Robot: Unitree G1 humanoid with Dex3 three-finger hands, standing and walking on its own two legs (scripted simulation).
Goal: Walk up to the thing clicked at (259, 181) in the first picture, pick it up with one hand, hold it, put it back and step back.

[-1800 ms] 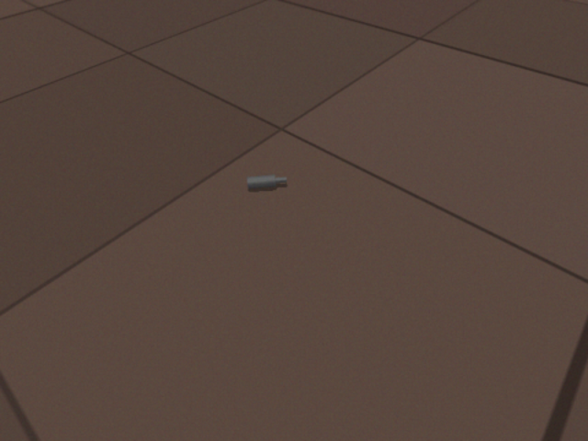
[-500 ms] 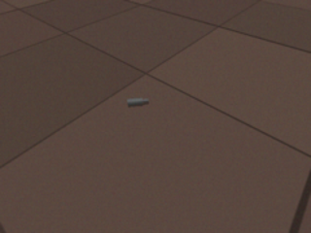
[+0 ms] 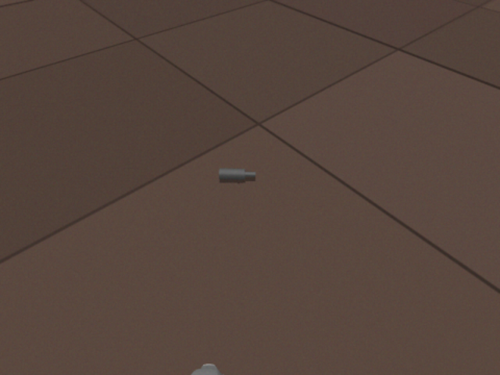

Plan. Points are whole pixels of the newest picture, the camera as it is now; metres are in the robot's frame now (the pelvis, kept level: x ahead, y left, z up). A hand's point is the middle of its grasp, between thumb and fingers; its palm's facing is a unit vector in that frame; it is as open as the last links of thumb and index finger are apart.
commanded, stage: walk up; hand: left
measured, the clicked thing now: (237, 174) +1.22 +0.14 -0.73
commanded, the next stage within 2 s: none
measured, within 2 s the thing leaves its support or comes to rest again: neither
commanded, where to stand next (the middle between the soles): +0.87 -0.14 m, yaw +2 degrees
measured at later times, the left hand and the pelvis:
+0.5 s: hand (158, 270) +0.35 +0.23 -0.13, palm faces -0.03 -0.90 -0.43, open 7.4 cm; pelvis +0.25 -0.06 -0.02, yaw +0 degrees
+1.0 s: hand (187, 227) +0.48 +0.20 -0.16, palm faces -0.05 -0.95 -0.31, open 7.4 cm; pelvis +0.46 -0.06 +0.00, yaw +0 degrees
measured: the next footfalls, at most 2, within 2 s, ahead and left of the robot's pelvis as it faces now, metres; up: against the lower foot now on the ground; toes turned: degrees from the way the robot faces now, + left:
left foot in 0.04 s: +0.18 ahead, +0.14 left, +0.00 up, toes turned +4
right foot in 0.44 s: +0.37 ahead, -0.19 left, +0.00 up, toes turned -6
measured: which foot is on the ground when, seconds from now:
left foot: up 0.00-0.02, down 0.04-0.48, up 0.50-0.86, down 0.88-1.00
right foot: down 0.00-0.08, up 0.10-0.42, down 0.44-0.90, up 0.92-1.00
